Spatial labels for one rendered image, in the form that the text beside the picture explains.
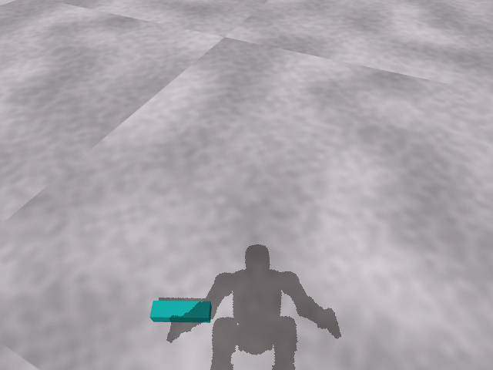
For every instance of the carton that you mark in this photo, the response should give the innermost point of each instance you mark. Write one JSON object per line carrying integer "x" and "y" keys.
{"x": 181, "y": 311}

